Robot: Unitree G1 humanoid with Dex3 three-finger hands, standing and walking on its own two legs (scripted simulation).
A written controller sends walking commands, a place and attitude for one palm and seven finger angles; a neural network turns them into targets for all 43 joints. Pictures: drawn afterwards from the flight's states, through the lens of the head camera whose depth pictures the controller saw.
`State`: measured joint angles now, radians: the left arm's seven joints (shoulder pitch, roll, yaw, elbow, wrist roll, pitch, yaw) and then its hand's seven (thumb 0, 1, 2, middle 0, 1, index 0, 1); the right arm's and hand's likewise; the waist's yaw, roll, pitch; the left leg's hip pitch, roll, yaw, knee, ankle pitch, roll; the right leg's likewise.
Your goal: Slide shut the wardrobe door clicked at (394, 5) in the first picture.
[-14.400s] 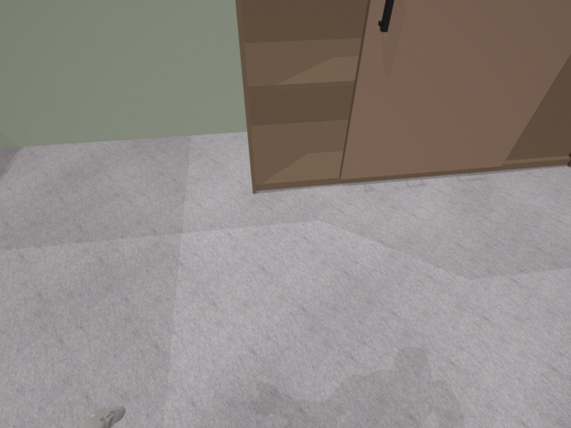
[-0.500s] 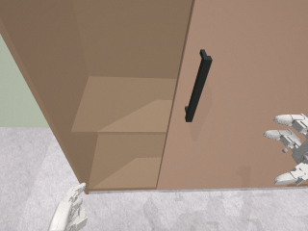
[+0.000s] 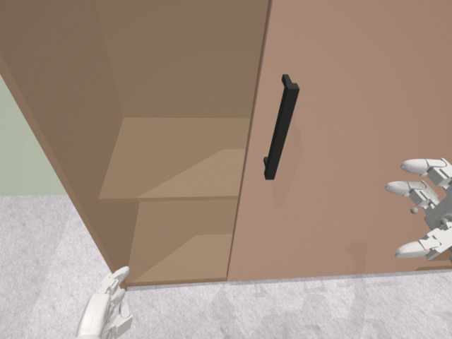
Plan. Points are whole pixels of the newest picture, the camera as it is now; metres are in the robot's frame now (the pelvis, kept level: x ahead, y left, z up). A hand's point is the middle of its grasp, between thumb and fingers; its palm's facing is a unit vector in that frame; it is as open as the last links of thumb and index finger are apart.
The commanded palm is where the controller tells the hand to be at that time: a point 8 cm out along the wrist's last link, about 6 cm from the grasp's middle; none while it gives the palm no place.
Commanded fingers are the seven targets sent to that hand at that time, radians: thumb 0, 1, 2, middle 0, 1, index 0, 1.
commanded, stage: move the hooked fingers beside the handle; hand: right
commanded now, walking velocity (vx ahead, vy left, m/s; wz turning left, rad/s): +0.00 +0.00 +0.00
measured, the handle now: (276, 131) +0.49 -0.10 +0.13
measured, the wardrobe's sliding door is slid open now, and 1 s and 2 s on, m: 0.43 0.43 0.43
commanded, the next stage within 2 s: none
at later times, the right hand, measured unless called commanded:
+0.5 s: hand (369, 184) +0.34 -0.23 +0.14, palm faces +0.00 +1.00 -0.03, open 13.9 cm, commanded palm +0.32 -0.27 +0.15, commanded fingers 0.00 0.50 -0.30 0.30 1.20 0.30 1.20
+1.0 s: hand (348, 163) +0.38 -0.20 +0.15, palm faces -0.01 +1.00 -0.01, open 14.0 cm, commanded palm +0.36 -0.25 +0.14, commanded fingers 0.00 0.50 -0.30 0.30 1.20 0.30 1.20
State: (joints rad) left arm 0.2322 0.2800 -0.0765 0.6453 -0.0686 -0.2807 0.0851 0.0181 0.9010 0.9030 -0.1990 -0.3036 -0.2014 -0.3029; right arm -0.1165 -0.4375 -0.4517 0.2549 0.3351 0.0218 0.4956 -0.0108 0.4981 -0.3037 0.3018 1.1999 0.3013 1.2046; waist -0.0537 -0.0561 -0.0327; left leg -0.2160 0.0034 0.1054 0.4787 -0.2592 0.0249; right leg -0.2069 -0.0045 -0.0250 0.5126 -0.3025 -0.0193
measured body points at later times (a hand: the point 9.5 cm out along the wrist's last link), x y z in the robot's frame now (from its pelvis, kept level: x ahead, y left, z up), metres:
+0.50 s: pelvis +0.00 +0.00 +0.00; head +0.00 +0.02 +0.45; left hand +0.16 +0.24 -0.09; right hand +0.33 -0.29 +0.15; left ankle +0.00 +0.10 -0.74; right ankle -0.02 -0.11 -0.74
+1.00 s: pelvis +0.00 +0.01 +0.00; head +0.00 +0.02 +0.45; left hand +0.13 +0.26 -0.10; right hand +0.37 -0.26 +0.16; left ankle +0.00 +0.10 -0.74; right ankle -0.02 -0.11 -0.74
